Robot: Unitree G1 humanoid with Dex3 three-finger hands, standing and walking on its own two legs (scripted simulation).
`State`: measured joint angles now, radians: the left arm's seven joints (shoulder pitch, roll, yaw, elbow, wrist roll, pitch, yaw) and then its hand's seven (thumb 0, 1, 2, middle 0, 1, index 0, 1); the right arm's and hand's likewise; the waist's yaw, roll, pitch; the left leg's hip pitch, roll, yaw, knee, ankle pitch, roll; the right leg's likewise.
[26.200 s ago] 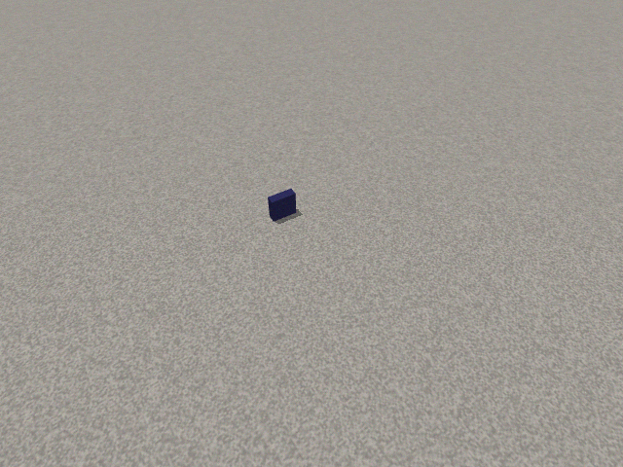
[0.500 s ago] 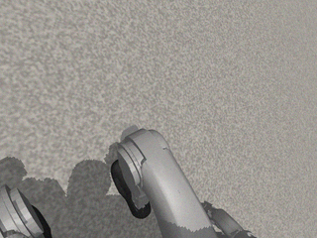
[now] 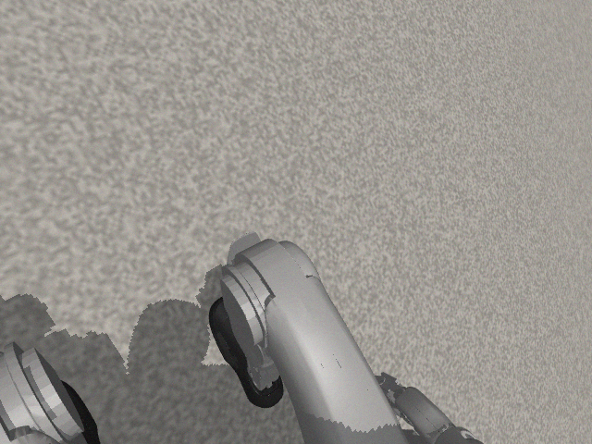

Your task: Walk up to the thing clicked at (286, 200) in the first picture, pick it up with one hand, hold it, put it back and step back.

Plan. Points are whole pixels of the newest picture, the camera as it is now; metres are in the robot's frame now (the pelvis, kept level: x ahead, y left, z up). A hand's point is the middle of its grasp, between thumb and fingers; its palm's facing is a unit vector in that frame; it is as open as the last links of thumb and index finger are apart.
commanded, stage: settle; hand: left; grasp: from above
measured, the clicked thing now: out of the picture +0.51 +0.36 -0.26
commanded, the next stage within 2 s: lift in 0.96 s
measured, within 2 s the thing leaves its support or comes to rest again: leaves its support in 0.38 s
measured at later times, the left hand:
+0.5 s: hand out of the picture +0.50 +0.36 -0.20, palm faces -0.41 -0.12 -0.90, open 7.6 cm
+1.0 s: hand out of the picture +0.49 +0.36 -0.12, palm faces -0.44 -0.11 -0.89, open 7.6 cm
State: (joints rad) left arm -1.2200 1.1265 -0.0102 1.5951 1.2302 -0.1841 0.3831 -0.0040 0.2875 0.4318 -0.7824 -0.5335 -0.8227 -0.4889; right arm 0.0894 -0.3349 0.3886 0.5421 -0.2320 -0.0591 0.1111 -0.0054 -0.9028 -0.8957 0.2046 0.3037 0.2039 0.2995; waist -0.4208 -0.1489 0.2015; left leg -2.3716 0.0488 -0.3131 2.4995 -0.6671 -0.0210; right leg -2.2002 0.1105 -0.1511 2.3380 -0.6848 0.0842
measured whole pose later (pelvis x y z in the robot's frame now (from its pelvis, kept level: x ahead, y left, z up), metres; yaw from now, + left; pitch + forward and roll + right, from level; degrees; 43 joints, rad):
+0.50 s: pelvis +0.00 +0.00 +0.00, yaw +1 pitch +31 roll -15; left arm -1.14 1.06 0.05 1.40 1.23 -0.13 0.27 -0.01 0.27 0.49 -0.82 -0.56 -0.85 -0.50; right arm 0.13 -0.34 0.32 0.54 -0.21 -0.04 0.13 0.00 -0.92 -0.90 0.21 0.30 0.20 0.30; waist -0.37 -0.12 0.14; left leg -2.39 0.04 -0.30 2.48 -0.66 -0.03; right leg -2.22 0.09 -0.15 2.34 -0.69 0.07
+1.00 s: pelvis +0.00 -0.01 +0.02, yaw +4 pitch +33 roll -13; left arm -1.14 0.94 -0.01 1.23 1.19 -0.12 0.05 -0.01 0.27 0.48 -0.83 -0.55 -0.86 -0.50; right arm 0.15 -0.32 0.22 0.52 -0.13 0.09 0.09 0.00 -0.92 -0.90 0.21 0.30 0.20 0.30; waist -0.31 -0.04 0.05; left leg -2.37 0.03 -0.23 2.38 -0.61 -0.02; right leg -2.21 0.06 -0.10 2.28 -0.67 0.06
